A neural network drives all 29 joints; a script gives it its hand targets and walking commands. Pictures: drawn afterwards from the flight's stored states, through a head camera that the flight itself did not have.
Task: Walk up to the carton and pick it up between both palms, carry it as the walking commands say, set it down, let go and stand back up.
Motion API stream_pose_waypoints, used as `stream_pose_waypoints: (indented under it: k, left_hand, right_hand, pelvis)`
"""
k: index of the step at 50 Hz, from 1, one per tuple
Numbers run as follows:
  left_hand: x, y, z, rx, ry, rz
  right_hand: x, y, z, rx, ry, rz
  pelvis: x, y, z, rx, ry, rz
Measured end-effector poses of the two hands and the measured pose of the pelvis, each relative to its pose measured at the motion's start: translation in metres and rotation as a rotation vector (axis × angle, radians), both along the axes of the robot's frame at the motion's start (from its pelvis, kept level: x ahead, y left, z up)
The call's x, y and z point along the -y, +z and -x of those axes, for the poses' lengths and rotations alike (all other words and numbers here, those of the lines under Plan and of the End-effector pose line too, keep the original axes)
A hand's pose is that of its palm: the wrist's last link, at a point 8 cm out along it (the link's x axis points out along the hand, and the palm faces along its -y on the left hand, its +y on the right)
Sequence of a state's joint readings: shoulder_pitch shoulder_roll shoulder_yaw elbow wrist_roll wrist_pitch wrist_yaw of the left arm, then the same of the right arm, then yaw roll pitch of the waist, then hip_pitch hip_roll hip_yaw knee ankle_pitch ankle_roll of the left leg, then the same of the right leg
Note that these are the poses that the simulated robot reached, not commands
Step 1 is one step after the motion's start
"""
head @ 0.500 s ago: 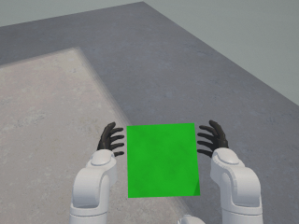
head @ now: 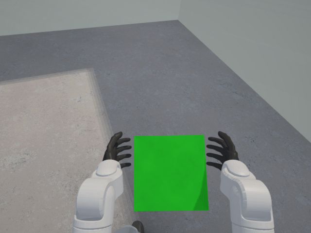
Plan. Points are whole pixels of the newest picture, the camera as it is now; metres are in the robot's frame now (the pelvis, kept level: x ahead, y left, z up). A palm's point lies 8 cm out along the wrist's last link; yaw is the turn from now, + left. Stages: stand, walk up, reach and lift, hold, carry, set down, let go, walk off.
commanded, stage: carry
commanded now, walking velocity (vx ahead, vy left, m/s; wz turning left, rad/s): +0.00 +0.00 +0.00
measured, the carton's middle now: (168, 168) +0.31 +0.00 -0.04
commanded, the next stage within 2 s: none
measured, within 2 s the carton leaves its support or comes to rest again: neither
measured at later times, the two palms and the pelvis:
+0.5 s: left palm (155, 71) +0.58 +0.06 +0.10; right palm (236, 82) +0.56 -0.20 +0.10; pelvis +0.29 -0.04 +0.01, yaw -3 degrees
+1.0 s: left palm (140, 52) +0.67 +0.13 +0.11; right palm (212, 58) +0.68 -0.14 +0.11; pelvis +0.40 +0.00 +0.02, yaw -1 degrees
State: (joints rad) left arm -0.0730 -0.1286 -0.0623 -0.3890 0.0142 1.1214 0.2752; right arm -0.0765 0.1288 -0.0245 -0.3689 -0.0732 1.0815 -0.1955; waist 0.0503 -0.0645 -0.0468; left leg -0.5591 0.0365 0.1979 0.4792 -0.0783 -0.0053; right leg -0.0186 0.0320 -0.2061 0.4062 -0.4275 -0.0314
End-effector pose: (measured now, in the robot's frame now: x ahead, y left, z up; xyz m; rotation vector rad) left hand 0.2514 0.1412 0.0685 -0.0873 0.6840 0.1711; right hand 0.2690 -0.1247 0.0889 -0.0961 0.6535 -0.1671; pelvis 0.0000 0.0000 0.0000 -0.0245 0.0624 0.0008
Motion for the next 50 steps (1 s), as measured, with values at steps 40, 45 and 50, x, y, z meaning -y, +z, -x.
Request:
stream_pose_waypoints:
  k: [40, 45, 50]
  left_hand:
    - [0.039, 0.033, -0.382, -0.079, -0.075, -0.086]
    - [0.015, 0.042, -0.403, -0.017, -0.045, -0.095]
    - [0.012, 0.038, -0.424, 0.019, -0.040, -0.090]
  right_hand:
    - [0.039, 0.020, -0.361, -0.082, -0.104, -0.059]
    - [0.016, 0.032, -0.386, -0.018, -0.072, -0.084]
    - [0.013, 0.020, -0.411, 0.015, -0.067, -0.066]
  pelvis:
    - [0.019, 0.039, -0.354, -0.064, -0.012, 0.003]
    - [0.003, 0.034, -0.378, -0.083, -0.045, 0.031]
    - [-0.001, 0.015, -0.404, -0.035, -0.021, -0.026]
